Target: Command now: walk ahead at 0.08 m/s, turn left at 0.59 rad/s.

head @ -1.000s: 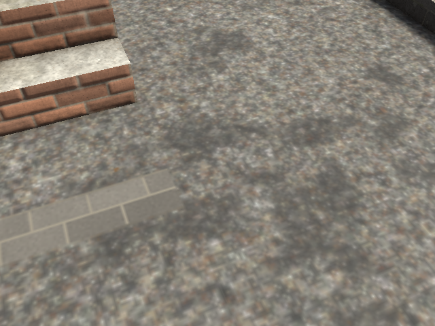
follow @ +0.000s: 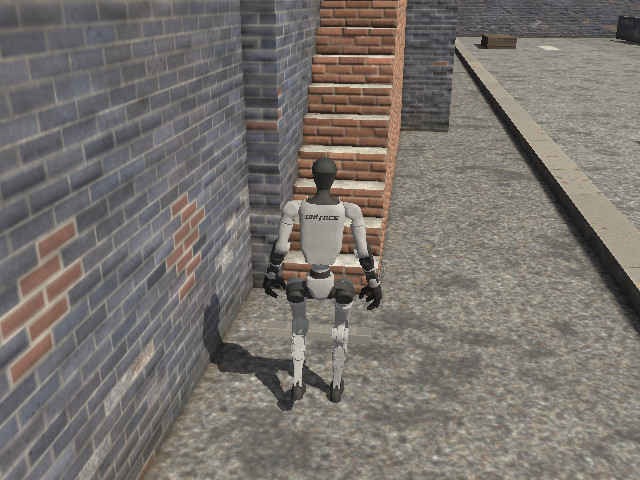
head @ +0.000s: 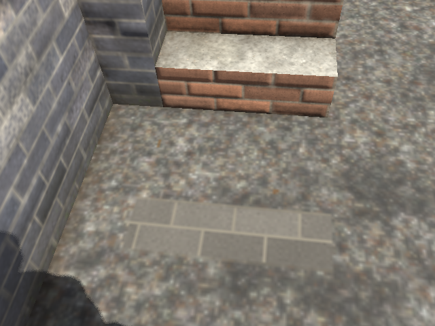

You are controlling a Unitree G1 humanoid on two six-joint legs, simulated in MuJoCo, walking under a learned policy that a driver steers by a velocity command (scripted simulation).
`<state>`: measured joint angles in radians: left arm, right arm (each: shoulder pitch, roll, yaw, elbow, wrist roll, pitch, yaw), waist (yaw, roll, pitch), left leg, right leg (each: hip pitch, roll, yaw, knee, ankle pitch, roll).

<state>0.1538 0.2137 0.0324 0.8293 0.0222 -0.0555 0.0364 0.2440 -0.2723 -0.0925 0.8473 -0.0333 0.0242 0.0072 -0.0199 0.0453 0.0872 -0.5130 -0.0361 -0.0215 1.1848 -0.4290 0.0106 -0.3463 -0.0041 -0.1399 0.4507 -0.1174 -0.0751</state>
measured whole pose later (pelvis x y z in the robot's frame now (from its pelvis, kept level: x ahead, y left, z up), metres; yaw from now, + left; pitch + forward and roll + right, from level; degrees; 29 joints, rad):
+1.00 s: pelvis +0.08 +0.03 +0.00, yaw +7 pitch +0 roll +0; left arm 0.38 0.23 0.07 1.04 0.02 -0.02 0.00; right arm 0.31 -0.22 -0.04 0.98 -0.03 -0.06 0.01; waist -0.01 -0.04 -0.01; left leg -0.24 -0.03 0.07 0.49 -0.26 0.07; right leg -0.17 -0.01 -0.01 0.58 -0.42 -0.06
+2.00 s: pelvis +0.61 +0.05 -0.01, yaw +6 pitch +1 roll +0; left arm 0.42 0.20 0.04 1.09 0.01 -0.12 0.01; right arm 0.00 -0.17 -0.03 0.86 -0.04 -0.08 0.00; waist 0.06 0.00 0.05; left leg -0.42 0.00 0.10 0.47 -0.07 0.09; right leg 0.07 0.06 -0.07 0.39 -0.43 -0.08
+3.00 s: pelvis +1.00 -0.05 +0.01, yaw -19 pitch +0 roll +1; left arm 0.20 0.23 0.00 0.93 0.02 -0.03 0.04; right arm 0.13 -0.23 0.00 0.88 -0.01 0.02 -0.05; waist 0.04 0.00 0.02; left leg -0.40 0.01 0.00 0.85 -0.27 -0.04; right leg -0.18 0.18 0.12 0.34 -0.14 -0.13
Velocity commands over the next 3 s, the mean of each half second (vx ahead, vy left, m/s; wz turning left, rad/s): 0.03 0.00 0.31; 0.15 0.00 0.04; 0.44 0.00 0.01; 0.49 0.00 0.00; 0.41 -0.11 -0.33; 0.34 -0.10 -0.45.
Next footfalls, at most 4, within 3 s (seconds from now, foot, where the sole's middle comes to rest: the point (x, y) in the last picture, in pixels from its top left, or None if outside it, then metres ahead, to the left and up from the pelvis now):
0.24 left None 0.07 0.12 -0.77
0.56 right None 0.07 -0.10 -0.77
1.44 right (251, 306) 0.49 -0.04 -0.77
1.98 left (187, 229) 0.75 0.16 -0.77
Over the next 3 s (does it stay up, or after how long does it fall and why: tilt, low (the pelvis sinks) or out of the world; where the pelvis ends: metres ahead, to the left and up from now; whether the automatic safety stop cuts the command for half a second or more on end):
stays up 1.00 -0.05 0.01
